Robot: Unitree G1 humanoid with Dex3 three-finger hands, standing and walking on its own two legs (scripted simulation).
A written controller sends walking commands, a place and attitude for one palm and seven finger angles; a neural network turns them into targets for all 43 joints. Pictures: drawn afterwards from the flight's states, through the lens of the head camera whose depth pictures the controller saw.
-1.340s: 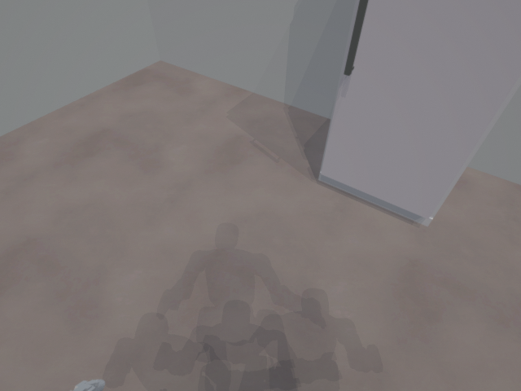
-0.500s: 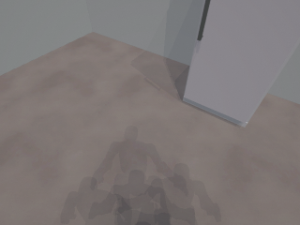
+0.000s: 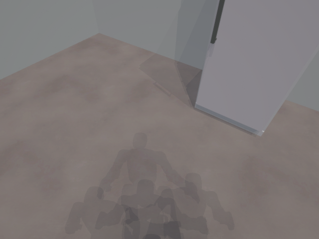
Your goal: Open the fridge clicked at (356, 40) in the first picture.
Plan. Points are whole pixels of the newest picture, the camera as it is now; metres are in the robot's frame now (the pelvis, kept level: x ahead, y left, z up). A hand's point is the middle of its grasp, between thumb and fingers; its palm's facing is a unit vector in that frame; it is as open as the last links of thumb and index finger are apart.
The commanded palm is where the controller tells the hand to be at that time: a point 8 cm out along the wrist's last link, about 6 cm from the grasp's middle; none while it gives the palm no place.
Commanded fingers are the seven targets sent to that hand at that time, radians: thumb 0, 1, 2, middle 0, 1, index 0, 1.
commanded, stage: look at it before walking up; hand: left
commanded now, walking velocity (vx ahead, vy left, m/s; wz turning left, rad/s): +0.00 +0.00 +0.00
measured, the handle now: out of the picture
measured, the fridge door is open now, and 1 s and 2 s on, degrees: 0 0 0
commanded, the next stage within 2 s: walk to a spot facing it in 0.10 s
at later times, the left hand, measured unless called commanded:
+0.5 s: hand out of the picture +0.04 +0.21 -0.19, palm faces +0.01 -0.98 -0.19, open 7.4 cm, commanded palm none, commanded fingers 0.00 0.90 0.90 -0.20 -0.30 -0.20 -0.30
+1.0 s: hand (129, 183) +0.34 +0.13 -0.18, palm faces -0.03 -0.98 -0.19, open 7.4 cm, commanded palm none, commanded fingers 0.00 0.90 0.90 -0.20 -0.30 -0.20 -0.30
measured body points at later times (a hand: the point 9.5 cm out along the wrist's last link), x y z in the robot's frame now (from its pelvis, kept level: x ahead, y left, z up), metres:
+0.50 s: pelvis +0.05 +0.01 -0.01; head +0.04 +0.03 +0.43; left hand +0.04 +0.26 -0.18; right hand +0.06 -0.25 -0.16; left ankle +0.00 +0.12 -0.75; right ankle +0.00 -0.12 -0.75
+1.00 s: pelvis +0.24 -0.05 -0.02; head +0.26 -0.05 +0.43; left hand +0.34 +0.18 -0.17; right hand +0.16 -0.27 -0.17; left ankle +0.16 +0.09 -0.65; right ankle +0.28 -0.14 -0.75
